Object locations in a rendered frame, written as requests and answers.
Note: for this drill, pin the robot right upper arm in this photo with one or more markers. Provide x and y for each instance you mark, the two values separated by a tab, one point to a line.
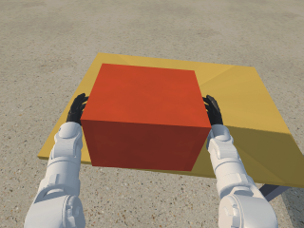
238	211

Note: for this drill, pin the left robot hand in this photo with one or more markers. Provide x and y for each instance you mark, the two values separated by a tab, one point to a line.
76	110

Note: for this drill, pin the right robot hand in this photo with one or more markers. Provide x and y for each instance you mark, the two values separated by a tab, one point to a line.
213	112

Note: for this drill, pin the carton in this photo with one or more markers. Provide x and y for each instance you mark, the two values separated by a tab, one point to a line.
145	117

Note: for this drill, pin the left robot forearm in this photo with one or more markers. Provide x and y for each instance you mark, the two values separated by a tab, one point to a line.
64	164

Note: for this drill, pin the right robot forearm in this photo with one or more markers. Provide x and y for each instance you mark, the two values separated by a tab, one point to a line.
228	167

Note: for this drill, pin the table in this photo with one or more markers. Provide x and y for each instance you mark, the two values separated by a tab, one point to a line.
263	141

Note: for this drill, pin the robot left upper arm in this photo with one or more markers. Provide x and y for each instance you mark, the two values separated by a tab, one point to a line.
62	212

